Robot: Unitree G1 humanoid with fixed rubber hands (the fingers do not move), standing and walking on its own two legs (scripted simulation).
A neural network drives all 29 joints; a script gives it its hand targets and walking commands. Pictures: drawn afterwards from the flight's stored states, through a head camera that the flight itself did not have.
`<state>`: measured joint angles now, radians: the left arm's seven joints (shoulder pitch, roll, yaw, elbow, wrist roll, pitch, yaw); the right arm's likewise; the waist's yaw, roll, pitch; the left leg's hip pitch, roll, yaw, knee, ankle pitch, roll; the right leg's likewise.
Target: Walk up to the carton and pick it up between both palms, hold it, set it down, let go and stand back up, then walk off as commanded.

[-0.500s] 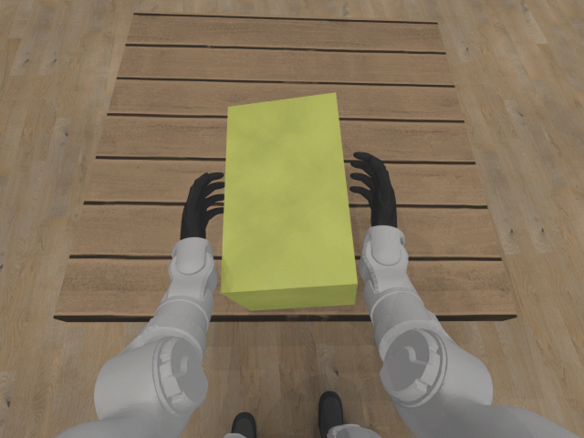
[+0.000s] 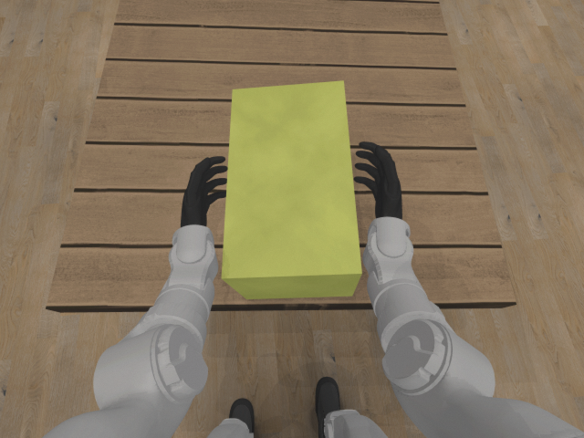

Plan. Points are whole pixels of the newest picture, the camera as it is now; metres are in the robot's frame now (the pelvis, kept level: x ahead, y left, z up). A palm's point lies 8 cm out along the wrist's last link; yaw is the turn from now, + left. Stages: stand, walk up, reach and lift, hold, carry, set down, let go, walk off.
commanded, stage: set down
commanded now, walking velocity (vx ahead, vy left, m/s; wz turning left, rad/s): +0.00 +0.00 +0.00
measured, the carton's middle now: (293, 194) +0.47 -0.01 -0.09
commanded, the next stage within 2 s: none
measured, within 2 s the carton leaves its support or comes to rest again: rests again in 0.74 s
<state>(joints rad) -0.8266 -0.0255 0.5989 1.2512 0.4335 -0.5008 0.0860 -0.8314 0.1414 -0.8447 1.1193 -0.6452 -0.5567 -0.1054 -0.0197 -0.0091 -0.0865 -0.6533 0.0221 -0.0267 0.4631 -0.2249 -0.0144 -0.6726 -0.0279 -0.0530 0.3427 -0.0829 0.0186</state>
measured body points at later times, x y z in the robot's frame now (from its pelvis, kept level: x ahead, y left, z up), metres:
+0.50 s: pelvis +0.00 +0.00 -0.01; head +0.15 +0.02 +0.42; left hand +0.43 +0.13 -0.04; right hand +0.43 -0.14 -0.01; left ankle -0.03 +0.12 -0.73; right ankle +0.02 -0.14 -0.73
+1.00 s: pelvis +0.00 +0.01 -0.01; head +0.15 +0.02 +0.41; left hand +0.43 +0.13 -0.04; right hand +0.42 -0.14 -0.02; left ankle -0.03 +0.12 -0.73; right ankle +0.02 -0.14 -0.73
